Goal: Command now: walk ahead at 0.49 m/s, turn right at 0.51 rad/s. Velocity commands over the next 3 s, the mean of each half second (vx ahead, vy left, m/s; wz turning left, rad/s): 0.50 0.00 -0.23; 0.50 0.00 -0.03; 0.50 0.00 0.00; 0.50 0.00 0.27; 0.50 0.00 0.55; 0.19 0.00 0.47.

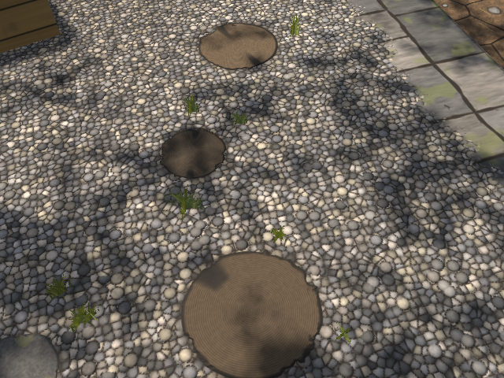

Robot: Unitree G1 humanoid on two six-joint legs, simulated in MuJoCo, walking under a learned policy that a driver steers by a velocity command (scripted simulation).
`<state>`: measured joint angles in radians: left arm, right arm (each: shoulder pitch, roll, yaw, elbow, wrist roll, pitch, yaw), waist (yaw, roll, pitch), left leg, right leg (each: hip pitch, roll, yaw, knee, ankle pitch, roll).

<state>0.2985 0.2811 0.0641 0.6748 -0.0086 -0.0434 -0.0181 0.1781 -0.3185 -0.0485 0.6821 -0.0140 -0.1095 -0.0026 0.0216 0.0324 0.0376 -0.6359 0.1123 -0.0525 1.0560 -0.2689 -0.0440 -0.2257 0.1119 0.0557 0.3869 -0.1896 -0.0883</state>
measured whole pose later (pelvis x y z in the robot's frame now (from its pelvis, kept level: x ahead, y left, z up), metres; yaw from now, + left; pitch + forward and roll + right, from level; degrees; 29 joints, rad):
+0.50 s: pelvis +0.29 +0.05 +0.00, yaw -5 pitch +1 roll +1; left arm 0.22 0.29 0.05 0.71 -0.01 -0.05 0.00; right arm 0.34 -0.26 -0.04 0.77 0.00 -0.09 0.02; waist -0.04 -0.04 0.03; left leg -0.19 -0.06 0.04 0.34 -0.17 0.06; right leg -0.61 -0.08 0.05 1.02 -0.25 -0.01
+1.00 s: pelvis +0.57 -0.04 +0.00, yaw -5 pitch +1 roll -1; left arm 0.30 0.27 0.05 0.78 0.00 -0.08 -0.03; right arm 0.22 -0.32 -0.05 0.76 0.01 -0.07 0.01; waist 0.03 0.05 0.02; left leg -0.60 0.11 -0.03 1.05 -0.25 -0.01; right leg -0.19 0.06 -0.04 0.34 -0.16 -0.07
